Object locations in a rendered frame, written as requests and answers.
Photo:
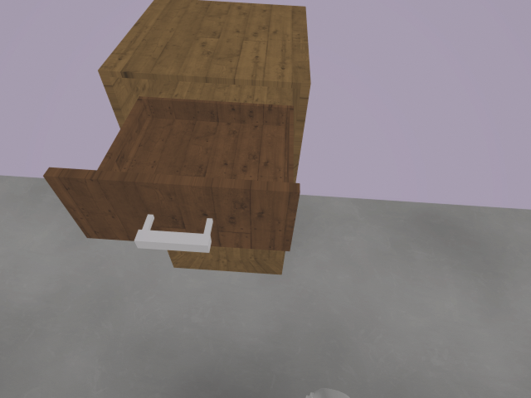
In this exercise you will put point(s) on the cabinet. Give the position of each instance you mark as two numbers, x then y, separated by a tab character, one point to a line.
218	51

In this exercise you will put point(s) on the drawer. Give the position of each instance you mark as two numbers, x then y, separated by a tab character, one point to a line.
184	161

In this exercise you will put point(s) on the handle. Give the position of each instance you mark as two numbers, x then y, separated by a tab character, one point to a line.
169	240

